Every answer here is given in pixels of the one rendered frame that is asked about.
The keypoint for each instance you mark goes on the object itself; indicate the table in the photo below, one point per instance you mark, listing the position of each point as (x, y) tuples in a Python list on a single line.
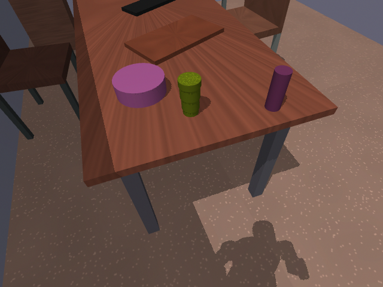
[(236, 70)]

